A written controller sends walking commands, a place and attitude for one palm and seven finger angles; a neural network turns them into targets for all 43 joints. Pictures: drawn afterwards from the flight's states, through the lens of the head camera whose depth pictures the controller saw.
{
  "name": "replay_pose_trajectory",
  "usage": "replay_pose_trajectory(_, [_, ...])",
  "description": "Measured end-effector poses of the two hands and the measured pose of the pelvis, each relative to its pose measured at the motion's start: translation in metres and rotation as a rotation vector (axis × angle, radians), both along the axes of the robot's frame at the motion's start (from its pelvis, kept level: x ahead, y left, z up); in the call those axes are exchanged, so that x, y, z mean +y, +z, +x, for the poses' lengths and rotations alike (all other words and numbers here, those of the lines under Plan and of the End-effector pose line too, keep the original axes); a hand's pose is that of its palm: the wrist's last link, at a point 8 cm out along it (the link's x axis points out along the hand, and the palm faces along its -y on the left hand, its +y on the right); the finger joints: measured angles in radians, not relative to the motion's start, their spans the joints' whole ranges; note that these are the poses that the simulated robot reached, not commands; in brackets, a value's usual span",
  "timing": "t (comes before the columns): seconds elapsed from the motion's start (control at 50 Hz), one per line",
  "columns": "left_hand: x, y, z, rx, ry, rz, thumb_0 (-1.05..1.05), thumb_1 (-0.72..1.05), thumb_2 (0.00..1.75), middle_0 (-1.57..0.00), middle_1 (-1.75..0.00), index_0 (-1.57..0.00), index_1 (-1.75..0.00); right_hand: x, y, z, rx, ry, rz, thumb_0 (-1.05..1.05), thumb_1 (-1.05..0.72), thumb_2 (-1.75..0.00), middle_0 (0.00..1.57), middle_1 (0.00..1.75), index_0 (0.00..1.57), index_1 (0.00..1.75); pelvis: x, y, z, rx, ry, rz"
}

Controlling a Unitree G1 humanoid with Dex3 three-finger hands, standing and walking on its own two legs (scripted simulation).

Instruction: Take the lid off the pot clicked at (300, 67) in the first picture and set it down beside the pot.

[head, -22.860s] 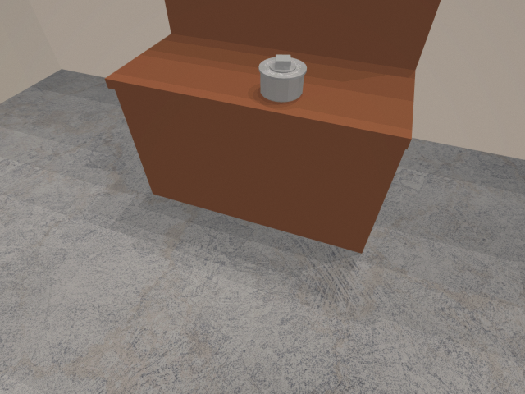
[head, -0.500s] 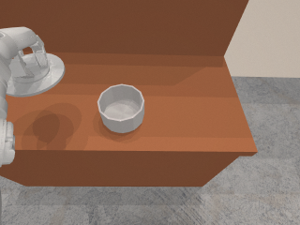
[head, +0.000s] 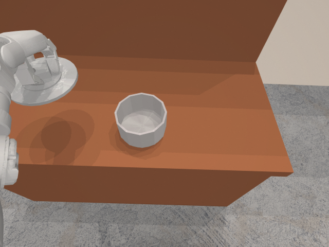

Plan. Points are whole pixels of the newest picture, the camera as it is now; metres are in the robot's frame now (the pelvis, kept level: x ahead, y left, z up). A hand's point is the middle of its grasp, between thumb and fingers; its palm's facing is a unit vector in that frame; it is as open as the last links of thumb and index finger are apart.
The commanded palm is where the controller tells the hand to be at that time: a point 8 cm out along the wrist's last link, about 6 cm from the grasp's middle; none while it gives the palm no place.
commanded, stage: lower the lid onto the table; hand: left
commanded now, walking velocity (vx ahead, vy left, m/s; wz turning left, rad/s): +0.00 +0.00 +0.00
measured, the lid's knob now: (37, 70) +0.51 +0.29 +0.13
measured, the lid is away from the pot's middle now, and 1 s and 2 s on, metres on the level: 0.23 0.24 0.23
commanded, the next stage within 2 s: none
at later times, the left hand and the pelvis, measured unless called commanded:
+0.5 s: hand (37, 87) +0.46 +0.28 +0.12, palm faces -0.43 -0.06 -0.90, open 7.2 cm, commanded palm +0.49 +0.28 +0.19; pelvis -0.01 -0.01 +0.00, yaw +0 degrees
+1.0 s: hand (41, 97) +0.46 +0.28 +0.09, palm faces -0.45 -0.09 -0.89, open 7.2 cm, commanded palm +0.49 +0.28 +0.15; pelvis -0.02 -0.01 -0.01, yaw -1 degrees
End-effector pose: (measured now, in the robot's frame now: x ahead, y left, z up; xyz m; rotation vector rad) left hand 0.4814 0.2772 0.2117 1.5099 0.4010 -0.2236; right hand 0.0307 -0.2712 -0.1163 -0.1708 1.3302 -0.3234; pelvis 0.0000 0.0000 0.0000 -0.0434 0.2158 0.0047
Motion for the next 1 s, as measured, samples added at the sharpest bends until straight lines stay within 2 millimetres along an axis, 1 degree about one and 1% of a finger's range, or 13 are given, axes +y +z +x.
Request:
replay_pose_trajectory(0.06, [0.000,-0.005,-0.002,-0.005,-0.005,-0.009,0.03,0.13,0.88,-0.54,-0.91,-0.76,-1.04,0.001,0.001,0.008,-0.023,0.007,0.000,0.01,-0.90,-0.89,0.21,0.30,0.20,0.30,-0.001,0.000,0.000,-0.002,-0.004,0.002])
replay_pose_trajectory(0.14, [-0.002,-0.006,-0.006,-0.008,-0.014,0.015,0.03,0.13,0.88,-0.54,-0.91,-0.76,-1.04,0.001,0.002,0.014,-0.042,0.026,0.000,0.01,-0.90,-0.89,0.21,0.30,0.20,0.30,-0.001,0.001,-0.001,-0.003,0.007,0.000])
replay_pose_trajectory(0.22, [0.003,-0.011,-0.010,-0.008,0.014,-0.027,0.04,0.13,0.88,-0.54,-0.91,-0.76,-1.04,-0.001,0.002,0.016,-0.051,0.029,-0.003,0.01,-0.90,-0.89,0.21,0.30,0.20,0.30,-0.004,-0.001,-0.002,-0.006,0.000,0.004])
replay_pose_trajectory(0.26, [0.006,-0.017,-0.011,0.016,0.031,-0.008,0.03,0.14,0.89,-0.53,-0.91,-0.76,-1.05,-0.003,0.002,0.015,-0.050,0.025,-0.010,0.01,-0.90,-0.89,0.21,0.30,0.20,0.30,-0.005,-0.001,-0.003,-0.005,-0.002,0.003])
replay_pose_trajectory(0.32, [0.005,-0.024,-0.014,0.042,0.022,0.025,0.03,0.14,0.88,-0.53,-0.91,-0.76,-1.05,-0.007,0.003,0.010,-0.033,0.026,-0.020,0.01,-0.90,-0.89,0.21,0.30,0.20,0.30,-0.006,-0.001,-0.006,-0.004,0.004,0.002])
replay_pose_trajectory(0.38, [0.003,-0.027,-0.016,0.030,0.000,-0.001,0.04,0.14,0.88,-0.53,-0.91,-0.76,-1.04,-0.011,0.003,0.003,-0.017,0.019,-0.033,0.01,-0.90,-0.89,0.21,0.30,0.20,0.30,-0.007,-0.001,-0.007,-0.005,0.004,0.003])
replay_pose_trajectory(0.44, [0.004,-0.030,-0.018,0.032,0.003,-0.021,0.04,0.14,0.89,-0.53,-0.91,-0.76,-1.04,-0.014,0.005,-0.006,-0.002,0.006,-0.046,0.01,-0.90,-0.89,0.21,0.30,0.20,0.30,-0.009,-0.001,-0.008,-0.005,0.002,0.003])
replay_pose_trajectory(0.54, [-0.001,-0.035,-0.017,0.045,-0.005,0.007,0.03,0.14,0.89,-0.53,-0.91,-0.76,-1.05,-0.020,0.005,-0.022,0.028,-0.013,-0.059,0.01,-0.90,-0.89,0.21,0.30,0.20,0.30,-0.011,-0.002,-0.011,-0.001,0.000,0.002])
replay_pose_trajectory(0.72, [-0.004,-0.041,-0.015,0.038,-0.011,-0.011,0.03,0.14,0.88,-0.53,-0.91,-0.76,-1.05,-0.021,0.004,-0.048,0.066,-0.059,-0.065,0.01,-0.90,-0.89,0.21,0.30,0.20,0.30,-0.013,-0.003,-0.013,0.004,-0.015,0.002])
replay_pose_trajectory(0.78, [-0.001,-0.044,-0.015,0.040,0.004,-0.027,0.04,0.14,0.89,-0.53,-0.91,-0.76,-1.05,-0.021,0.003,-0.053,0.071,-0.070,-0.063,0.01,-0.90,-0.89,0.21,0.30,0.20,0.30,-0.014,-0.004,-0.014,0.007,-0.020,0.003])
replay_pose_trajectory(0.86, [0.001,-0.052,-0.017,0.066,0.010,0.004,0.03,0.14,0.89,-0.53,-0.91,-0.76,-1.05,-0.020,0.003,-0.057,0.081,-0.076,-0.063,0.01,-0.90,-0.89,0.21,0.30,0.20,0.30,-0.014,-0.005,-0.015,0.014,-0.021,0.002])
replay_pose_trajectory(1.0, [0.007,-0.061,-0.020,0.074,0.006,-0.028,0.04,0.14,0.89,-0.53,-0.91,-0.77,-1.05,-0.020,0.003,-0.056,0.081,-0.077,-0.079,0.01,-0.90,-0.89,0.21,0.30,0.20,0.30,-0.013,-0.006,-0.016,0.023,-0.022,0.000])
